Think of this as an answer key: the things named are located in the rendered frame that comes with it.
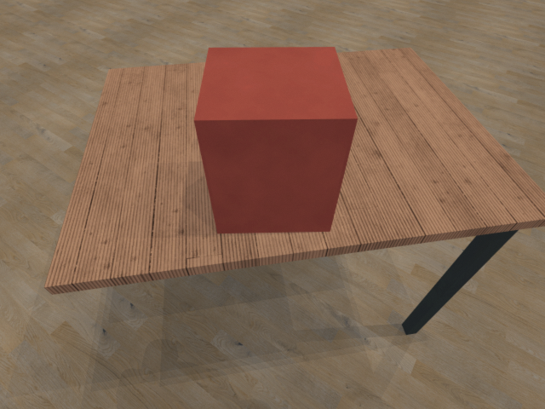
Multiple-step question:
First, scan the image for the carton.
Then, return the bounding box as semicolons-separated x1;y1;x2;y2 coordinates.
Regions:
194;47;358;233

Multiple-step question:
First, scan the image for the table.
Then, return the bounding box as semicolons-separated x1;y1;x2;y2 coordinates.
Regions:
44;48;545;335

